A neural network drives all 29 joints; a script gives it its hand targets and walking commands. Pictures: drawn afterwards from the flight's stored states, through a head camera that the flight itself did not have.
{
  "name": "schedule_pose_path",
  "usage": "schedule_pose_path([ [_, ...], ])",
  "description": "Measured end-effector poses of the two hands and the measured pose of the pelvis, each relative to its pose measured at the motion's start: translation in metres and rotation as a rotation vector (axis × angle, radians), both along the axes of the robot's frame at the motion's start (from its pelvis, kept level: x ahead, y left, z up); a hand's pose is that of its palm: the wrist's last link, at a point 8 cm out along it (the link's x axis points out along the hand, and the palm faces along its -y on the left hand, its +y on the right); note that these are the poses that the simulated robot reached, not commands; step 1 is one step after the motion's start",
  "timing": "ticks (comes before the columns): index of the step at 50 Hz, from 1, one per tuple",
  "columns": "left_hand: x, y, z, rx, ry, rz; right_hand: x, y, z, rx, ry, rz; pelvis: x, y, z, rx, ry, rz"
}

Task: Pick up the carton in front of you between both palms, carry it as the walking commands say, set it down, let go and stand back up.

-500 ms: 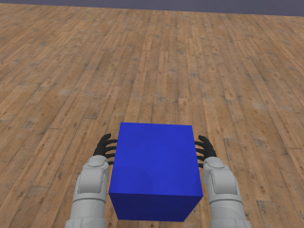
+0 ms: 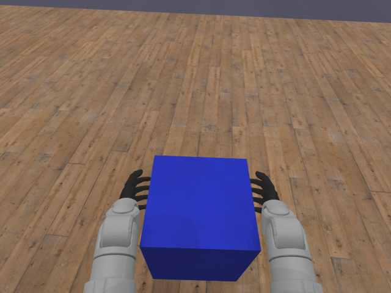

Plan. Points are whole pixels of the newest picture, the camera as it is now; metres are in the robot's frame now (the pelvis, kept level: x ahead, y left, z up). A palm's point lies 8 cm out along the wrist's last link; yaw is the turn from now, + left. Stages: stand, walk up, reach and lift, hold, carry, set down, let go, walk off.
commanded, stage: hold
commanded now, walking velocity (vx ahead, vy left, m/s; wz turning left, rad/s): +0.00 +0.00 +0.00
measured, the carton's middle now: (197, 221) +0.29 +0.00 -0.06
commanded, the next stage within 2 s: set down in 0.22 s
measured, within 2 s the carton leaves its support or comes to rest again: neither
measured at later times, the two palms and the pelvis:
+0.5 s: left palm (131, 201) +0.29 +0.14 +0.04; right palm (270, 202) +0.29 -0.15 +0.04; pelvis -0.04 -0.01 -0.02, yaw +1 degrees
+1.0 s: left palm (151, 221) +0.35 +0.14 -0.18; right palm (252, 226) +0.34 -0.16 -0.18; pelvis -0.05 +0.00 -0.11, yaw +1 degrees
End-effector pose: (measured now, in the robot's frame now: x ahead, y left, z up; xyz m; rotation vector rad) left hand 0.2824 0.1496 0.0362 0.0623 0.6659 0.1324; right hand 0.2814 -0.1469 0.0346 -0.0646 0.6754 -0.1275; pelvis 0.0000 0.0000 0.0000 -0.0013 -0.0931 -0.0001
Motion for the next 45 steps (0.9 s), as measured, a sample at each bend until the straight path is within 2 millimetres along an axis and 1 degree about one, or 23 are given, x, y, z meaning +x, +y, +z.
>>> schedule_pose_path([
  [11, -0.018, -0.002, 0.009, -0.01, -0.008, 0.004, -0.016, -0.003, 0.009, 0.012, -0.011, -0.001, -0.023, -0.003, -0.003, 0.0, -0.052, 0.004],
  [15, -0.021, -0.004, 0.01, -0.02, -0.009, 0.007, -0.019, -0.005, 0.01, 0.023, -0.013, -0.006, -0.029, -0.005, -0.004, 0.0, -0.064, 0.007],
  [19, -0.016, -0.005, 0.008, -0.032, -0.011, 0.027, -0.013, -0.005, 0.01, 0.039, -0.014, -0.025, -0.036, -0.006, -0.008, 0.0, -0.071, 0.014],
  [23, -0.002, -0.005, 0.005, -0.03, -0.008, 0.033, 0.0, -0.004, 0.006, 0.043, -0.011, -0.033, -0.041, -0.007, -0.013, 0.0, -0.068, 0.021],
  [26, 0.01, -0.004, -0.003, -0.025, 0.004, 0.028, 0.011, -0.003, -0.002, 0.043, 0.001, -0.036, -0.043, -0.007, -0.017, -0.001, -0.049, 0.025],
  [28, 0.017, -0.004, -0.013, -0.021, 0.019, 0.024, 0.017, -0.003, -0.013, 0.04, 0.016, -0.037, -0.044, -0.006, -0.02, -0.003, -0.021, 0.026],
  [31, 0.026, -0.004, -0.037, -0.017, 0.043, 0.016, 0.024, -0.003, -0.037, 0.031, 0.039, -0.039, -0.045, -0.005, -0.024, -0.004, 0.051, 0.026],
  [34, 0.031, -0.004, -0.07, -0.011, 0.057, 0.005, 0.027, -0.003, -0.071, 0.019, 0.054, -0.041, -0.047, -0.004, -0.029, -0.005, 0.147, 0.026],
  [38, 0.037, -0.005, -0.121, -0.008, 0.052, -0.011, 0.029, -0.004, -0.121, 0.01, 0.048, -0.047, -0.05, -0.002, -0.041, -0.006, 0.292, 0.026],
  [42, 0.046, -0.008, -0.169, -0.023, 0.029, -0.018, 0.035, -0.007, -0.167, 0.017, 0.025, -0.065, -0.052, 0.0, -0.061, -0.009, 0.442, 0.026],
  [45, 0.054, -0.01, -0.194, -0.043, 0.002, -0.015, 0.042, -0.01, -0.191, 0.032, -0.003, -0.079, -0.05, 0.002, -0.078, -0.01, 0.549, 0.025],
])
